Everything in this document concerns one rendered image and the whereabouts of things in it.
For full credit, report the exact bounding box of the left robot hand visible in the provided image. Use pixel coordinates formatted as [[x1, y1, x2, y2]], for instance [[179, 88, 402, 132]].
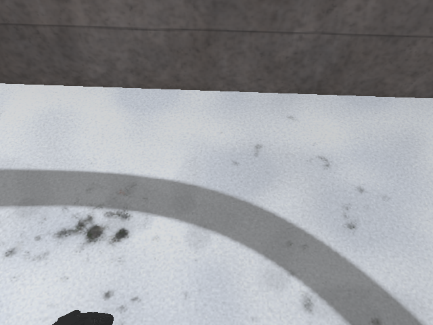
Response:
[[52, 310, 114, 325]]

